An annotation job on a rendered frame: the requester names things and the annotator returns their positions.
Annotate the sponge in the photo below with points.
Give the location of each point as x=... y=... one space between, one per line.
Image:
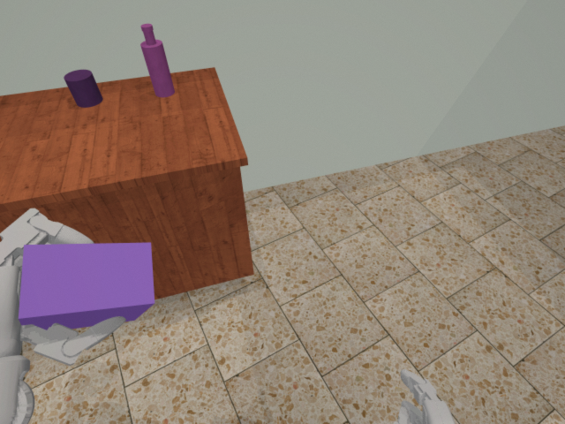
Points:
x=80 y=285

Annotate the right robot hand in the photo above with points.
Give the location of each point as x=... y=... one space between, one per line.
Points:
x=433 y=411

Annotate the table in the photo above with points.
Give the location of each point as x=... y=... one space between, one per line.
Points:
x=135 y=168

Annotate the left robot hand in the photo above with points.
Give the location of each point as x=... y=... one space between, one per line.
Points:
x=58 y=342

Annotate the left robot forearm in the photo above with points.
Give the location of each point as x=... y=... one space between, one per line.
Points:
x=16 y=396

